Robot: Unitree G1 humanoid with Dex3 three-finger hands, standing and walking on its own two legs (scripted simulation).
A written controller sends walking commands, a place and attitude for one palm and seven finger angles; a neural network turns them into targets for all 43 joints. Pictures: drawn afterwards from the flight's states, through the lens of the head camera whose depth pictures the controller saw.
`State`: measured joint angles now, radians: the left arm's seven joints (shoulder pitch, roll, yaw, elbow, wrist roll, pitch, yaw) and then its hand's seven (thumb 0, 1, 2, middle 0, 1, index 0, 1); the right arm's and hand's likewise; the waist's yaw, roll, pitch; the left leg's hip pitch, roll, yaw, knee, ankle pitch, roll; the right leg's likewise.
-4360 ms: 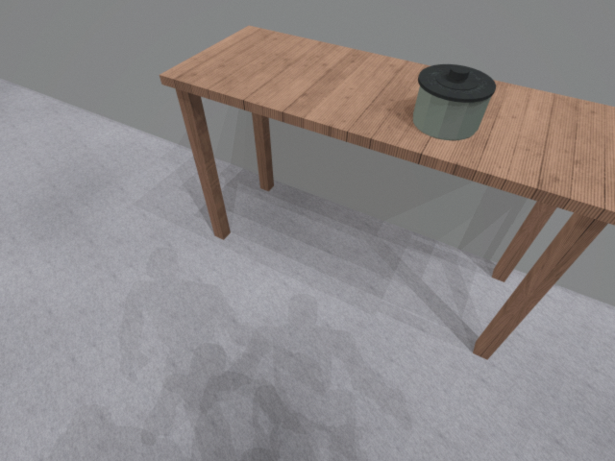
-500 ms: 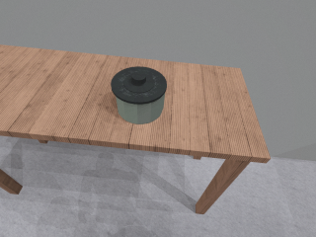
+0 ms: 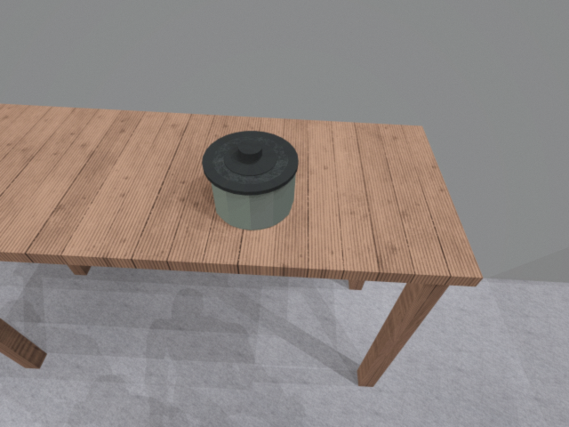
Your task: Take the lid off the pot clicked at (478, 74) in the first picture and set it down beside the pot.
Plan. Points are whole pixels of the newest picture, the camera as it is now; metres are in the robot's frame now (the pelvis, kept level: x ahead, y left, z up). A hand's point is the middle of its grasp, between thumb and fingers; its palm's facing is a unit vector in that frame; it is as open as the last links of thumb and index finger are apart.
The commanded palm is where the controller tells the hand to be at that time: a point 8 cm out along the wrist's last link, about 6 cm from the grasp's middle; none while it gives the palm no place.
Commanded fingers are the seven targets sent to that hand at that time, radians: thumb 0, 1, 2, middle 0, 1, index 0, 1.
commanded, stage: look again from close up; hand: left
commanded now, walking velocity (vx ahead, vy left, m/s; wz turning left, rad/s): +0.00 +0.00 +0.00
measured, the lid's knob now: (250, 150) +0.54 +0.10 +0.10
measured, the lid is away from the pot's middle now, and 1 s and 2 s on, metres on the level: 0.00 0.00 0.00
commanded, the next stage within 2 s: lift the closed hand beside the body in 1.06 s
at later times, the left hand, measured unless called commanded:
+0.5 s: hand out of the picture +0.00 +0.18 -0.18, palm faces +0.03 -0.97 -0.22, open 7.4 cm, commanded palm none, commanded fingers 0.00 0.90 0.90 -0.20 -0.30 -0.20 -0.30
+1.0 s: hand out of the picture +0.01 +0.15 -0.18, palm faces +0.02 -0.98 -0.19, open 7.3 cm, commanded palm none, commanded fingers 0.00 0.90 0.90 -0.20 -0.30 -0.20 -0.30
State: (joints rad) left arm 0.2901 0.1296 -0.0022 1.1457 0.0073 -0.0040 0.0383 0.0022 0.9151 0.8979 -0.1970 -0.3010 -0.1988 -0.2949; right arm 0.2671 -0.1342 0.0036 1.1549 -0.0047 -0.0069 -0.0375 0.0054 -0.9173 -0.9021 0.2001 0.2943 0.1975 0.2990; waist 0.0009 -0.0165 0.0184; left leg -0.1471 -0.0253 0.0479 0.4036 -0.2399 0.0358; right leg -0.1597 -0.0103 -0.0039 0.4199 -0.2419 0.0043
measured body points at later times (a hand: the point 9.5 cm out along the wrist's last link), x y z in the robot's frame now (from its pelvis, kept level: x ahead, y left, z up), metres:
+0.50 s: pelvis +0.00 +0.00 -0.01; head +0.00 -0.01 +0.44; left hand +0.00 +0.23 -0.16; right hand +0.01 -0.22 -0.17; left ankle -0.01 +0.09 -0.74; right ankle -0.01 -0.12 -0.74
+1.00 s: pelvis +0.01 -0.02 +0.00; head +0.03 -0.02 +0.44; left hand +0.01 +0.20 -0.16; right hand +0.01 -0.24 -0.16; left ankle -0.01 +0.09 -0.74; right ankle -0.01 -0.12 -0.74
